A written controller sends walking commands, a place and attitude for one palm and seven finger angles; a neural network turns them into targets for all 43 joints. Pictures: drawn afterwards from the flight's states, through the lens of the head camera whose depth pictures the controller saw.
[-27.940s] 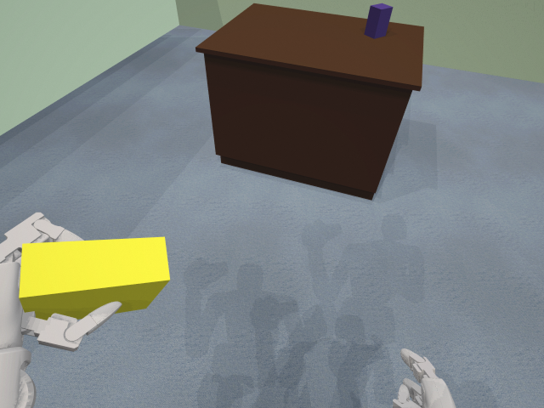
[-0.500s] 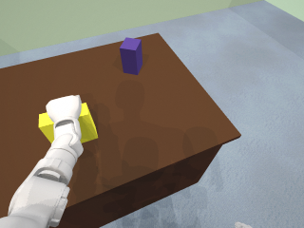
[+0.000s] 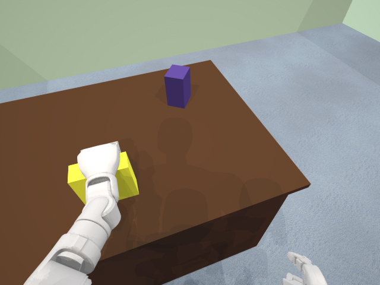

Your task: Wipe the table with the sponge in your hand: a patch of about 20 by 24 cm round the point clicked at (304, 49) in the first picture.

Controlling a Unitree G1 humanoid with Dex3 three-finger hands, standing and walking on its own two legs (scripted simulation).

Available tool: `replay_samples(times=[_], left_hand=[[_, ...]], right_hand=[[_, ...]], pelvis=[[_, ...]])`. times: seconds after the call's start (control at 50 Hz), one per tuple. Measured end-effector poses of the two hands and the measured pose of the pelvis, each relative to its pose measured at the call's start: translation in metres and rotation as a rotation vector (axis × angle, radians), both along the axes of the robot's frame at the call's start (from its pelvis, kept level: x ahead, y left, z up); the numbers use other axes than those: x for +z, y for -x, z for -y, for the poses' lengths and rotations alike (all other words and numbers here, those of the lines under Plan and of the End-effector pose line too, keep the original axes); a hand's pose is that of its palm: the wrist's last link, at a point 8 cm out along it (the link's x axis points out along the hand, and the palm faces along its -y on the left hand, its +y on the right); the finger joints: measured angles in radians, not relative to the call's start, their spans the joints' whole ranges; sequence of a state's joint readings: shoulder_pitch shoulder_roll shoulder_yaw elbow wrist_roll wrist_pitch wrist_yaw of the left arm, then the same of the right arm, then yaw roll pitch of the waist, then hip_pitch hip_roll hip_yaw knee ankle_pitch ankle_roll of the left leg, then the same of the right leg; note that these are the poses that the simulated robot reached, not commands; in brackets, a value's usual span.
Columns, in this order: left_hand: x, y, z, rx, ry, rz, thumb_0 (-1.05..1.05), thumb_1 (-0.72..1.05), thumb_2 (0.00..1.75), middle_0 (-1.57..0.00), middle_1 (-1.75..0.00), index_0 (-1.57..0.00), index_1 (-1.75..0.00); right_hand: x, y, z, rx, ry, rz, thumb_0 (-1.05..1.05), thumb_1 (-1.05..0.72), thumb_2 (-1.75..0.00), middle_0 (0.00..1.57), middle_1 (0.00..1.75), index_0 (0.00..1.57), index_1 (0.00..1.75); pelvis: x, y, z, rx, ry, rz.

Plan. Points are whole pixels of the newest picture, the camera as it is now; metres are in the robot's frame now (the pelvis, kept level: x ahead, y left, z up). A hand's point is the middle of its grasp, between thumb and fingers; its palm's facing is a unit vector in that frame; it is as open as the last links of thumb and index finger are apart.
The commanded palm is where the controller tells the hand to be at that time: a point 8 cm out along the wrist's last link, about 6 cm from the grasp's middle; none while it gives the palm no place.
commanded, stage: wipe back along the middle lane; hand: left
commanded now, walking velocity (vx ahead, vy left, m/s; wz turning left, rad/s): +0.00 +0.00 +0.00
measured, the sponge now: (108, 185) +0.35 +0.25 -0.04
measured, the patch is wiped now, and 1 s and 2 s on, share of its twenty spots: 0.65 0.80 0.80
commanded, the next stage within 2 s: slide across to the third lane in 1.02 s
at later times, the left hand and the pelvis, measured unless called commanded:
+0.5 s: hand (110, 193) +0.30 +0.22 +0.01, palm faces -0.03 -0.03 -1.00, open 9.5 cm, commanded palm +0.26 +0.20 +0.04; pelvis -0.01 -0.01 +0.00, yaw +0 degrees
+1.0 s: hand (112, 202) +0.28 +0.21 +0.01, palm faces -0.03 -0.04 -1.00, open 9.5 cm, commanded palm +0.24 +0.18 +0.04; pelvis -0.02 -0.02 +0.00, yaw +0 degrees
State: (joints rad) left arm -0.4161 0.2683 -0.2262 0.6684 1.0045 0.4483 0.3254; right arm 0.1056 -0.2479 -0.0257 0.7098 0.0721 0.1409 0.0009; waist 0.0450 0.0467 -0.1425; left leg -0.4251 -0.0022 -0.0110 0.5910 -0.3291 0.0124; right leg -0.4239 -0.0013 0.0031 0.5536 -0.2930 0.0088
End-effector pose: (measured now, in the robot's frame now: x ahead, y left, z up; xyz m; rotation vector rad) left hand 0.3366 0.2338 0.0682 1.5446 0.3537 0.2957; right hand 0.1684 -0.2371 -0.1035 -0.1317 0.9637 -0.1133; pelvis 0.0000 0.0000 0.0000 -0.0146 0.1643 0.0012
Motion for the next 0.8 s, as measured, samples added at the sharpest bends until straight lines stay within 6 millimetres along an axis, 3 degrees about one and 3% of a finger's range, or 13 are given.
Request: replay_samples(times=[0.26, 0.8], left_hand=[[0.0, 0.032, 0.015, 0.004, 0.01, 0.007, 0.03, -0.45, 1.1, -0.71, -1.48, -0.73, -1.48], [-0.002, 0.07, 0.033, -0.008, 0.031, 0.013, 0.03, -0.45, 1.1, -0.71, -1.48, -0.74, -1.48]], right_hand=[[0.011, -0.028, -0.013, 0.06, -0.027, 0.083, 0.01, -0.91, -0.9, 0.2, 0.3, 0.2, 0.3], [0.012, -0.016, 0.006, 0.044, -0.031, 0.11, 0.01, -0.91, -0.9, 0.2, 0.3, 0.2, 0.3]], pelvis=[[0.0, 0.005, 0.003, 0.009, -0.007, 0.042], [0.0, 0.015, 0.017, -0.006, -0.019, 0.079]])
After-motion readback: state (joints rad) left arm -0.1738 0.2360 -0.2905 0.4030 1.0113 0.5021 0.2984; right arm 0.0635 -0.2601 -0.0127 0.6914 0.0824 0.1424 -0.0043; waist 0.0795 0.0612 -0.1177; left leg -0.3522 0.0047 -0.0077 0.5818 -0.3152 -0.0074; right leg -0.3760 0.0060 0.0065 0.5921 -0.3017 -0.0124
